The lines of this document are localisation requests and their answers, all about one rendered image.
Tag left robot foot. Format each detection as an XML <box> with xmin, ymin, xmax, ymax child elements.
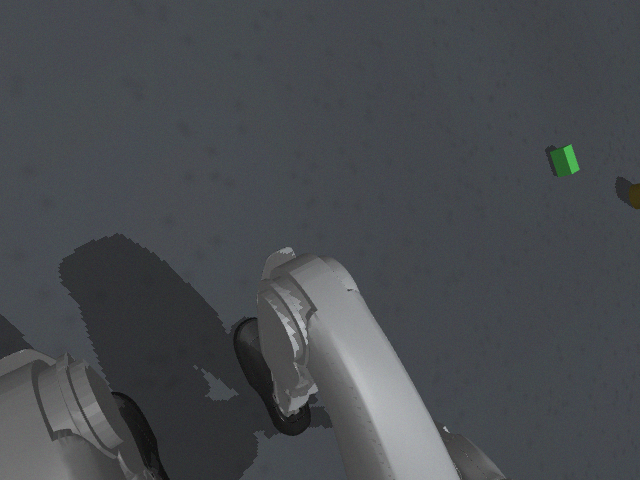
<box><xmin>111</xmin><ymin>392</ymin><xmax>170</xmax><ymax>480</ymax></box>

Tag right robot foot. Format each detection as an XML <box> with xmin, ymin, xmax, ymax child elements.
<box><xmin>233</xmin><ymin>318</ymin><xmax>311</xmax><ymax>436</ymax></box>

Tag right robot hand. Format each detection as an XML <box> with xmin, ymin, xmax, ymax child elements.
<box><xmin>433</xmin><ymin>420</ymin><xmax>506</xmax><ymax>480</ymax></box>

